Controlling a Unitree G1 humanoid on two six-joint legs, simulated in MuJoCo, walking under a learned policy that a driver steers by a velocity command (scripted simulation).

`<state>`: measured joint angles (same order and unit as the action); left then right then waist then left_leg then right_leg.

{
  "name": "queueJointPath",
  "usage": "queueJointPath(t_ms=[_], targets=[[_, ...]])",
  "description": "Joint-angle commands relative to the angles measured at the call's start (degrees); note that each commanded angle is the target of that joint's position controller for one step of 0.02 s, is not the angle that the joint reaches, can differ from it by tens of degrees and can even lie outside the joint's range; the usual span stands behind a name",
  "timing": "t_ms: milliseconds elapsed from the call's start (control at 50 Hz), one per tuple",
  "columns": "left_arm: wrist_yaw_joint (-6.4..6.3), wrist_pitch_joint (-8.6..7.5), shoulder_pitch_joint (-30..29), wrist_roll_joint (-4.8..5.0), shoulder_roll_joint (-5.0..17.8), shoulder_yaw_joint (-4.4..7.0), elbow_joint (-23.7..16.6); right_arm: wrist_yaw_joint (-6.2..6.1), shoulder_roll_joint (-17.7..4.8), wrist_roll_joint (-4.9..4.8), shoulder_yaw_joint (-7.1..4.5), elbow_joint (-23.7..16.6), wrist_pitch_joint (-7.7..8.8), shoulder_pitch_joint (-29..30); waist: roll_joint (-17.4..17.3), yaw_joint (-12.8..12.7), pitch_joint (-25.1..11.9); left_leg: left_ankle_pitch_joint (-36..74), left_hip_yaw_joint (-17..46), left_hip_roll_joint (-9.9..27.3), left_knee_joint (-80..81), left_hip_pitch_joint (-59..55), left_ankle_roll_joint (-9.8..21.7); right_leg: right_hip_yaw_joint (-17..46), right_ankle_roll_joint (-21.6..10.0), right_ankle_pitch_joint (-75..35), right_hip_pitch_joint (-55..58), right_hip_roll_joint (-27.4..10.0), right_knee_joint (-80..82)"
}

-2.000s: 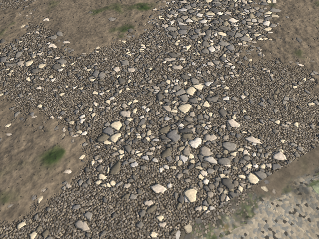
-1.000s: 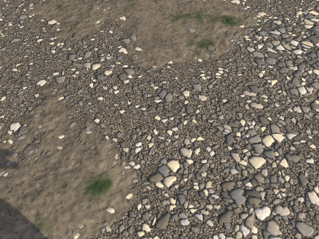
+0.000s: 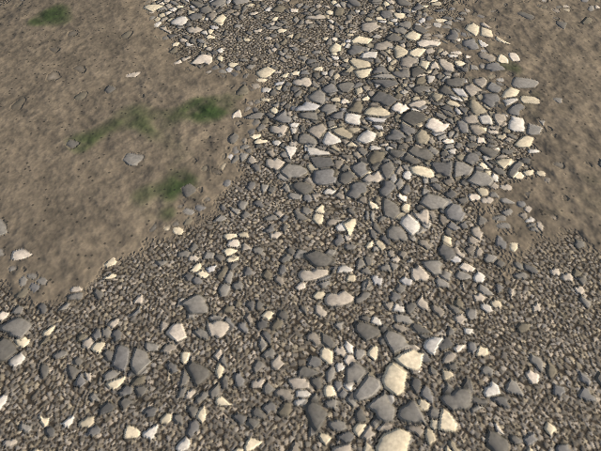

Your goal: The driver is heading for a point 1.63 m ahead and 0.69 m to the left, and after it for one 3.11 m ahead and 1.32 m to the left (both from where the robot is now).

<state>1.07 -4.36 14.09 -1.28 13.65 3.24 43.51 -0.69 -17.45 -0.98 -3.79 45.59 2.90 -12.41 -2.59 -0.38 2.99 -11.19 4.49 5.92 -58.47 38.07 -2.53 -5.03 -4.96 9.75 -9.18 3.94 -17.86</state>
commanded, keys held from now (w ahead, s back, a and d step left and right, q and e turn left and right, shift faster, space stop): q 0.84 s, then no key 0.06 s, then w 0.10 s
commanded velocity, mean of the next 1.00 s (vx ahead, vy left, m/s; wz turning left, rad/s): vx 0.07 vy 0.00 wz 0.49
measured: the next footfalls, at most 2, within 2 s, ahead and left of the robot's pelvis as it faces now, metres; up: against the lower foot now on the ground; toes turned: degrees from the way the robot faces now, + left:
left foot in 0.24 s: +0.22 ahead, +0.14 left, +0.00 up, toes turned +8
right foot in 0.68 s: +0.25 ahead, -0.09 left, +0.00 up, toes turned +29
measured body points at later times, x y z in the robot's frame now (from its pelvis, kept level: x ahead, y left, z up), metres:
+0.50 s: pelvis +0.13 +0.04 -0.01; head +0.17 +0.07 +0.44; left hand +0.22 +0.34 -0.12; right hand +0.35 -0.20 -0.09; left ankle +0.18 +0.14 -0.75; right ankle +0.19 -0.12 -0.69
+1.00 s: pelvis +0.15 +0.00 +0.00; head +0.18 +0.00 +0.45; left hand +0.10 +0.30 -0.10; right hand +0.43 -0.14 -0.10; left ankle +0.06 +0.12 -0.70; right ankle +0.21 -0.10 -0.75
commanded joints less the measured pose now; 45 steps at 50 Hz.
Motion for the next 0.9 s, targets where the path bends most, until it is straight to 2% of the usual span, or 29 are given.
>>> queueJointPath(t_ms=[20, 60, 140, 180, 200, 220, 240, 260, 280, 300, 320, 340, 360, 400, 420, 500, 560, 600, 620, 660, 680, 700, 720, 740, 760, 780, 800, 860, 900], targets=[[-1.45, -0.8, -5.7, 0.01, 7.5, 1.71, -3.6, 0.19, -1.7, 0.46, -0.34, -2.5, -0.02, -3.1, 7.0, 1.8, -4.1, 11.2, -2.2, -0.6, 9.4, -8.0, -0.6, -1.1, -6.0, -36.6, -3.2, -13.0, 5.3], [-2.22, 0.07, -4.1, 0.38, 8.6, 1.97, -2.6, 1.04, -1.0, 0.53, 0.02, -4.5, 0.0, 0.8, 6.5, -0.3, -4.5, 14.8, -3.2, -1.0, 15.4, -7.5, -0.2, -1.5, -5.9, -35.6, 0.7, -14.4, 4.3], [-2.96, 2.29, -3.3, 1.48, 10.2, 2.66, -1.3, 2.85, -2.7, 0.67, -0.67, -8.0, -0.49, 3.3, 6.8, -1.1, -4.4, 7.8, -4.4, -1.8, 20.3, -5.2, 1.9, -0.3, -5.8, -34.6, 7.7, -18.5, -0.9], [-3.46, 3.32, -4.4, 2.32, 10.8, 2.97, -1.5, 3.69, -3.5, 0.78, -1.2, -9.2, -0.66, 2.2, 7.5, -0.1, -4.5, 1.9, -5.7, -3.0, 22.0, -6.5, 3.7, 0.1, -4.6, -36.4, 8.7, -19.6, -6.2], [-3.81, 3.71, -5.3, 2.71, 10.8, 3.05, -1.9, 3.89, -4.1, 0.76, -1.65, -9.0, -0.58, -0.4, 7.2, 1.5, -5.4, 1.7, -7.0, -4.6, 25.1, -10.0, 5.0, -0.6, -3.4, -39.1, 8.2, -18.8, -11.1], [-4.03, 3.91, -5.0, 2.76, 10.1, 2.83, -2.0, 3.58, -5.9, 0.86, -2.6, -8.0, -0.21, -5.2, 5.0, 3.7, -8.1, 8.6, -7.7, -6.9, 30.7, -17.9, 6.8, -2.6, -1.0, -38.3, 6.4, -15.7, -20.0], [-3.9, 3.45, -2.8, 1.4, 9.5, 2.48, -2.7, 2.4, -11.4, 1.24, -4.2, -8.4, -0.11, -8.7, -3.5, 4.7, -12.4, 35.9, 3.5, -0.4, 32.1, -30.0, 10.7, -4.3, 3.3, -23.5, -2.6, -10.2, -34.3], [-2.98, 2.88, 0.8, -1.27, 4.8, 0.91, -4.4, 1.57, -16.2, 2.21, -4.76, -9.6, -0.31, -8.8, -15.5, 0.8, -17.5, 60.0, 25.5, 14.1, 30.2, -45.4, 23.1, -1.6, 7.8, 28.0, -22.5, 1.0, -53.8], [-1.94, 2.53, 0.4, 0.08, 7.5, 1.0, -3.4, 1.76, -12.1, 2.44, -3.58, -10.8, -0.32, -9.0, -9.2, 3.5, -26.8, 50.1, 30.4, 15.4, 32.9, -48.2, 26.4, 11.4, 7.4, 30.0, -24.9, 0.6, -60.6], [-1.63, 2.82, -3.0, 1.9, 9.5, 1.48, -4.1, 1.87, -10.2, 1.84, -3.2, -12.0, -0.42, -4.6, -4.7, 3.3, -21.5, 40.6, 24.7, 13.0, 34.1, -44.2, 24.1, 12.0, 6.8, 25.9, -28.1, -1.6, -61.3], [-2.01, 3.34, -5.0, 1.66, 9.2, 1.51, -4.1, 1.62, -8.2, 0.56, -2.77, -12.4, -0.91, -1.6, 0.5, 2.2, -16.1, 31.4, 20.5, 10.0, 35.4, -38.7, 20.7, 11.2, 6.8, 21.8, -29.5, -3.5, -58.0], [-2.58, 4.02, -6.3, 1.09, 9.1, 1.68, -4.0, 1.25, -6.9, -0.11, -2.3, -12.9, -1.61, 0.5, 2.2, 1.4, -12.4, 25.0, 18.2, 8.2, 36.9, -32.8, 18.6, 11.0, 7.1, 19.0, -28.8, -4.9, -53.6], [-2.79, 4.65, -6.3, 1.02, 9.0, 1.82, -4.2, 0.96, -6.7, 0.12, -2.15, -13.3, -2.12, 1.8, 0.6, -0.1, -10.6, 21.1, 16.5, 5.9, 38.4, -27.4, 17.4, 10.6, 7.3, 17.1, -25.1, -5.0, -49.5], [-2.91, 5.08, -4.8, 1.14, 7.3, 1.47, -3.6, 0.57, -7.7, 1.15, -2.63, -14.1, -2.81, 2.8, -2.8, -1.0, -10.1, 20.0, 14.9, 3.4, 39.4, -24.2, 16.5, 9.1, 8.3, 15.1, -21.4, -3.4, -42.6], [-3.14, 5.05, -4.6, 1.21, 6.9, 1.36, -3.3, 0.19, -8.2, 1.25, -2.86, -14.1, -2.93, 2.3, -3.6, -0.7, -10.8, 20.0, 14.8, 3.2, 39.2, -24.3, 16.6, 9.1, 8.9, 14.6, -20.5, -3.0, -39.7], [-3.43, 5.08, -6.0, 1.24, 6.8, 1.25, -3.0, -1.08, -9.3, 0.88, -3.4, -14.8, -3.78, 2.4, -4.9, 0.5, -11.8, 8.0, 17.1, 2.1, 39.5, -22.9, 15.3, 10.2, 9.7, 10.5, -17.9, -2.4, -31.9], [-3.0, 4.55, -7.0, 1.47, 7.2, 1.53, -3.3, -1.17, -9.2, 1.02, -3.42, -15.4, -4.5, 3.1, -6.8, 1.2, -10.5, -0.7, 20.3, 1.4, 40.1, -21.8, 14.3, 10.6, 9.1, 10.0, -15.9, -1.9, -26.8], [-2.49, 3.79, -6.8, 1.67, 7.6, 1.77, -3.4, -1.07, -9.1, 0.97, -3.43, -15.7, -4.9, 3.0, -7.8, 1.5, -10.1, -1.4, 22.8, 1.3, 39.4, -22.9, 13.9, 10.6, 8.2, 10.5, -14.5, -1.6, -22.5], [-2.19, 3.39, -6.1, 1.78, 7.8, 1.93, -3.2, -1.06, -9.0, 0.81, -3.42, -15.8, -5.1, 3.2, -8.1, 1.3, -10.0, -0.7, 23.8, 1.2, 38.8, -23.3, 13.6, 10.3, 7.6, 10.2, -13.2, -1.4, -19.4], [-1.64, 2.74, -2.5, 1.79, 8.1, 2.45, -2.0, -1.26, -8.7, -0.04, -3.29, -16.2, -5.59, 4.2, -7.5, -1.0, -9.7, -0.4, 23.4, -1.1, 36.2, -21.2, 11.4, 8.8, 5.8, 3.7, -5.9, -1.5, -7.6], [-1.74, 2.73, -0.4, 1.12, 10.8, 3.34, -1.6, -1.36, -7.1, -0.15, -2.86, -16.3, -5.66, 3.0, -3.8, -1.0, -10.1, -5.9, 20.7, -4.0, 31.7, -16.6, 8.8, 13.1, 3.5, 1.8, 0.2, -7.8, -3.5], [-2.15, 3.3, -1.5, -0.14, 16.5, 4.48, -2.1, -1.14, -4.4, -0.02, -2.2, -17.3, -5.47, 1.0, 12.2, 1.9, -8.5, -19.3, 9.5, -12.9, 18.8, -5.8, 5.0, 26.8, -3.3, -4.4, 4.2, -20.8, -0.2], [-1.97, 3.2, -2.5, -1.87, 15.6, 4.35, -2.8, -0.94, -8.3, 0.48, -3.46, -18.0, -4.57, 2.2, 18.5, 0.7, -7.0, -24.7, 5.0, -14.0, 4.3, -1.5, 2.2, 36.0, -10.6, -9.4, -1.1, -27.9, 2.5], [-2.35, 2.97, -6.4, -1.53, 12.6, 3.46, -4.6, -0.73, -11.2, 0.56, -4.53, -16.5, -4.44, 1.0, 13.3, 1.8, -6.3, -20.8, 6.0, -11.2, -3.9, -2.4, 1.3, 31.5, -10.1, -10.6, -2.5, -26.3, 1.5], [-2.71, 3.08, -9.2, -0.44, 10.2, 2.89, -5.1, -0.72, -10.8, 0.37, -4.73, -14.9, -4.92, -0.4, 10.5, 2.8, -5.5, -17.2, 4.9, -10.8, -7.1, -2.7, 0.4, 25.0, -7.0, -10.5, -2.9, -22.1, 0.2], [-3.01, 3.21, -10.0, 0.55, 9.0, 2.42, -5.6, -0.95, -9.3, 0.46, -4.44, -13.7, -5.62, -1.6, 9.7, 2.6, -5.1, -14.3, 4.1, -10.6, -10.5, -1.9, -0.6, 20.8, -5.2, -10.0, -1.6, -19.3, -0.6], [-3.28, 3.41, -9.7, 1.06, 8.5, 2.07, -5.6, -0.86, -7.8, 0.38, -4.0, -13.5, -6.12, -2.0, 9.7, 2.1, -4.4, -12.7, 3.5, -10.3, -13.3, -1.0, -1.5, 18.3, -5.3, -12.0, -1.1, -18.5, -0.8], [-3.9, 4.4, -5.6, 0.52, 9.2, 2.09, -4.8, -0.68, -5.3, -0.5, -2.85, -15.6, -6.16, 2.5, 11.2, -0.9, -3.8, -10.3, -0.2, -8.7, -7.8, 0.1, -3.0, 13.5, -6.4, -14.2, 3.0, -17.0, -0.5], [-3.87, 4.75, -3.0, 0.51, 10.6, 2.48, -4.1, -0.63, -4.0, -0.11, -2.14, -16.7, -5.93, 4.7, 12.2, -2.5, -5.3, -11.9, -0.4, -7.7, -1.1, -1.5, -3.5, 13.7, -7.5, -16.9, 6.8, -18.3, -1.4]])
Keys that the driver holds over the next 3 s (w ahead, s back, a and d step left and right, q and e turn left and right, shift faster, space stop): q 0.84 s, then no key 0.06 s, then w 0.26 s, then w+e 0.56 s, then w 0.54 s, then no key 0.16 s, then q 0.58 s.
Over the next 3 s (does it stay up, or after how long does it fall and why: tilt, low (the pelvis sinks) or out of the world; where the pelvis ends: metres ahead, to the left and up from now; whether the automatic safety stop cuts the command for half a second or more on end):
stays up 0.85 0.31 -0.02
